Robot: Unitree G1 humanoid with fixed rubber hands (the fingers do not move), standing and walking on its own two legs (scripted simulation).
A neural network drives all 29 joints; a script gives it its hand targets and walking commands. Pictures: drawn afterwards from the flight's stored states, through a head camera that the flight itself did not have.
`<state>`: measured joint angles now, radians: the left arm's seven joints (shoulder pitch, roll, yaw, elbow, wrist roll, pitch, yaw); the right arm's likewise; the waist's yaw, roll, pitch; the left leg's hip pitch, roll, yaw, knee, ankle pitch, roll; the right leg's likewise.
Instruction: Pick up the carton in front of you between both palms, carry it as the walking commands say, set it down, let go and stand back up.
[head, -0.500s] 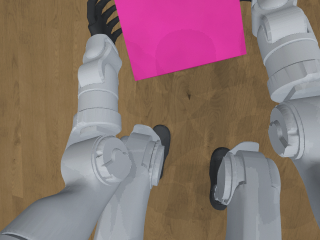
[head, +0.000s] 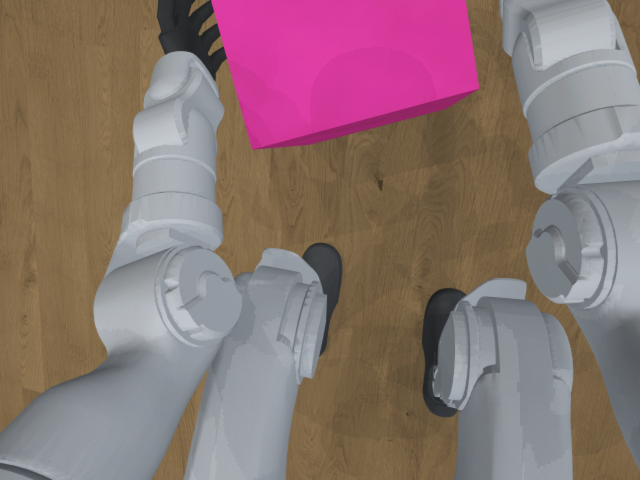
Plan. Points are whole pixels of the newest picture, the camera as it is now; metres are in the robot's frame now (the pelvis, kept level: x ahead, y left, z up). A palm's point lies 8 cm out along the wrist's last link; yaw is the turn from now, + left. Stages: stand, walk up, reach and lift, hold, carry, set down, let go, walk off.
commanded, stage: set down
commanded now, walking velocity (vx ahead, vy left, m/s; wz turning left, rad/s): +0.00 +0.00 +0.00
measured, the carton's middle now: (349, 38) +0.55 +0.05 -0.25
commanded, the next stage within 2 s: let go in 1.76 s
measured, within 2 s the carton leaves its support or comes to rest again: rests again in 0.08 s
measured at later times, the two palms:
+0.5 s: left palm (194, 63) +0.51 +0.20 -0.16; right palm out of the picture +0.58 -0.10 -0.19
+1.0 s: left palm (161, 85) +0.48 +0.21 -0.11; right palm out of the picture +0.60 -0.14 -0.10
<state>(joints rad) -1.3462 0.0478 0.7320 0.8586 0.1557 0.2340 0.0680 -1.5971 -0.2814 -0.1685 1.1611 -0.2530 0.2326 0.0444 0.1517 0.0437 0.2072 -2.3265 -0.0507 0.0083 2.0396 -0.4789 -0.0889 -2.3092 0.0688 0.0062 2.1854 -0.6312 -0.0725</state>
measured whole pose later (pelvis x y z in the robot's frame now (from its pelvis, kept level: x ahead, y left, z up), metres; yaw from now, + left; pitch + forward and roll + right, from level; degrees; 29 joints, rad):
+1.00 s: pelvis -0.01 +0.01 +0.03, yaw -1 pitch +40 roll +5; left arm -1.19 0.06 0.37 0.75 -0.14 0.14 0.24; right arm -1.61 -0.54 0.14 1.17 0.11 0.19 0.03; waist 0.17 0.02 0.24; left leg -2.22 -0.06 0.02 1.96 -0.45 -0.05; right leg -2.18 0.05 0.02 2.10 -0.62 -0.04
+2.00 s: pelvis +0.05 +0.01 +0.28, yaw -5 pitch +43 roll +1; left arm -0.67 -0.02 0.35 0.48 0.07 0.17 0.07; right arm -1.06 -0.33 -0.23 0.91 -0.15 0.19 0.07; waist 0.15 -0.02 -0.07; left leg -1.48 -0.01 -0.01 0.99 -0.26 -0.02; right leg -1.45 0.07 0.05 1.06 -0.36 -0.02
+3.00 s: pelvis +0.13 +0.01 +0.39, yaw -5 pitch -2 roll +1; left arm 0.22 0.22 0.04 0.40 0.02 0.16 -0.05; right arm 0.25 -0.22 -0.03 0.45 0.02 0.08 0.04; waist 0.00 -0.02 0.06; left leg -0.16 -0.03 -0.04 0.45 -0.25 0.00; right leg -0.09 0.04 0.05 0.46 -0.32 -0.03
